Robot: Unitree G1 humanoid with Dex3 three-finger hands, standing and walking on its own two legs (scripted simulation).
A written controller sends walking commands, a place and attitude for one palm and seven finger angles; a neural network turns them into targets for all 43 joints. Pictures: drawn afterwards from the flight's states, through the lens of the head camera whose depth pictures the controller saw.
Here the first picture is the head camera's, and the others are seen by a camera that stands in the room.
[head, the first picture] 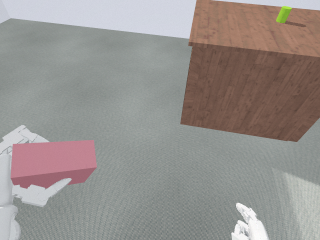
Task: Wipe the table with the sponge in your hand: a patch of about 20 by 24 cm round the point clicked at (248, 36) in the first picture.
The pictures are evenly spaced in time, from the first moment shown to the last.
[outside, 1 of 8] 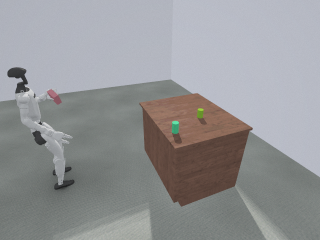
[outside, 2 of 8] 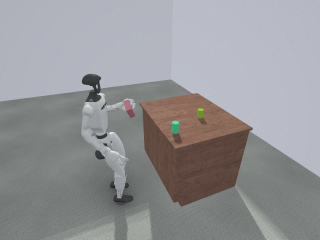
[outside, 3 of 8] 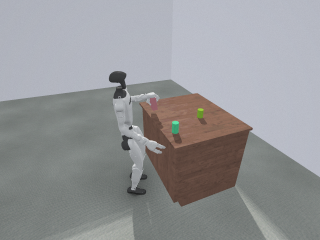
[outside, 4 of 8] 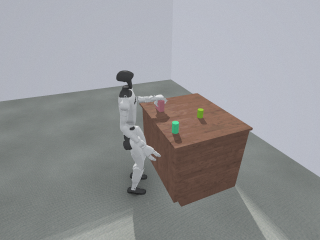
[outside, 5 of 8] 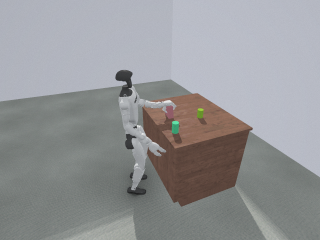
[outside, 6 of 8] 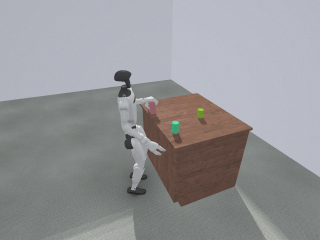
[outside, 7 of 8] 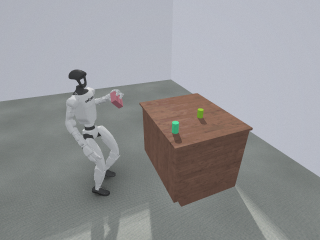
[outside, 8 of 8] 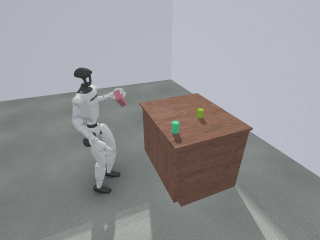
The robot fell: no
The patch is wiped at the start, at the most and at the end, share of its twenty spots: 0.00 1.00 1.00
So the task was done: yes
